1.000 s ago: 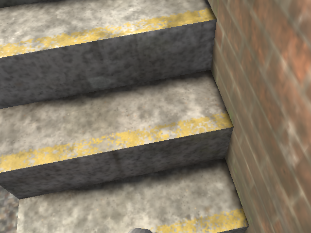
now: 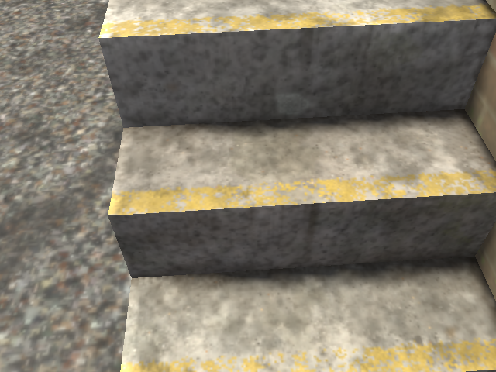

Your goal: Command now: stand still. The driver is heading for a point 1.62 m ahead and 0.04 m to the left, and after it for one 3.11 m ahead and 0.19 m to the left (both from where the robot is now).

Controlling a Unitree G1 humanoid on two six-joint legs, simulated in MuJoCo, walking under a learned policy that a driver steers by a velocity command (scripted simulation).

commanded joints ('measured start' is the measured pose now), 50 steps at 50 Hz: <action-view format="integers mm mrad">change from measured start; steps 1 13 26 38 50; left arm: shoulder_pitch -218 25 64 110 47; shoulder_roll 154 2 20 13 59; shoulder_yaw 27 37 49 36 38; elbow -144 -94 16 78 15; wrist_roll -26 -54 -26 -29 -39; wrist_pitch -52 21 1 -2 -45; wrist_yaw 11 -45 -50 -27 -25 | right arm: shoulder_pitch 78 54 179 170 198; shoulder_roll -93 -11 -56 -82 -57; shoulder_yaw -15 22 2 -6 -3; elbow -78 -2 64 135 174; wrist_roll -27 -35 -13 -2 8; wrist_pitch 38 -25 -23 -14 -55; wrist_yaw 7 4 -2 -7 11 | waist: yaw -109 48 -24 -21 -48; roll -73 89 18 26 -212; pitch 22 -1 72 111 79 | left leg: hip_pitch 58 256 271 245 315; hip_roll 66 370 266 245 138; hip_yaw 32 -76 12 8 185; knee -71 -1556 -1512 -1523 -1282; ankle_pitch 9 264 1 -151 161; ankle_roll -35 129 88 141 163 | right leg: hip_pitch -143 8 -72 -105 -63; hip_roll -323 -169 -137 -85 -181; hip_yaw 117 135 136 104 398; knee -163 99 6 41 -178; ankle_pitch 822 -19 50 -77 -78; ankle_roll -264 55 39 10 -116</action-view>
